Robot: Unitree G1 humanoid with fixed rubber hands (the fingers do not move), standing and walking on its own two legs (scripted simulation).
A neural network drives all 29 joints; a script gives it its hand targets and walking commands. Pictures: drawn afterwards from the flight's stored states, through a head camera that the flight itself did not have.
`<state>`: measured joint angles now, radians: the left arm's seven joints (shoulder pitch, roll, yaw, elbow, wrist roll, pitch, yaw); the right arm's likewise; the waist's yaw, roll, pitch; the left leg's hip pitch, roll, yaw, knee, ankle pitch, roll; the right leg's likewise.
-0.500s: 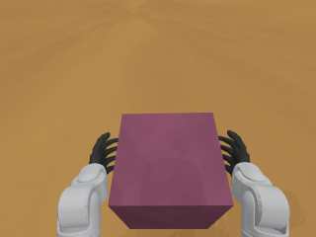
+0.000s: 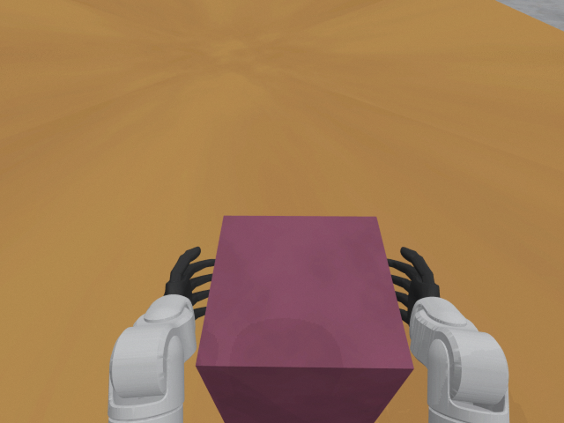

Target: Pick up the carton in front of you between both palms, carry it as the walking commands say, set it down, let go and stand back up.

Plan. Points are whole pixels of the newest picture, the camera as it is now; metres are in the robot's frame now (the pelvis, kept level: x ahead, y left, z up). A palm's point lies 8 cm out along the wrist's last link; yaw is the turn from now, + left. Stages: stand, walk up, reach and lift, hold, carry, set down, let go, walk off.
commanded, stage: carry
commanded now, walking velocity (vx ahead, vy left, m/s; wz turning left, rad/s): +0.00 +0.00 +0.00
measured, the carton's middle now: (298, 326) +0.26 +0.00 +0.02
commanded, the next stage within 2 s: hold in 1.28 s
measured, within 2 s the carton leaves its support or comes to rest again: neither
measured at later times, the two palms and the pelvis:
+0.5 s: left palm (182, 329) +0.23 +0.15 +0.07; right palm (420, 330) +0.23 -0.15 +0.07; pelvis -0.03 +0.00 +0.00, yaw +0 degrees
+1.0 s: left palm (195, 328) +0.24 +0.14 +0.04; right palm (417, 331) +0.24 -0.16 +0.05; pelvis -0.05 -0.01 +0.00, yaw +0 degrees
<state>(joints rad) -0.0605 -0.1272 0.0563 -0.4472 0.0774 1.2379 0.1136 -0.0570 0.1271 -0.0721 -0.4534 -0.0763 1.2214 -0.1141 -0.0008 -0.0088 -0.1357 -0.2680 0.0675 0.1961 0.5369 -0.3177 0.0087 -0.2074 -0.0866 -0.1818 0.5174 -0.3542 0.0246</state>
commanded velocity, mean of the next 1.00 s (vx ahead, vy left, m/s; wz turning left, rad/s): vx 0.00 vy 0.00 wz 0.00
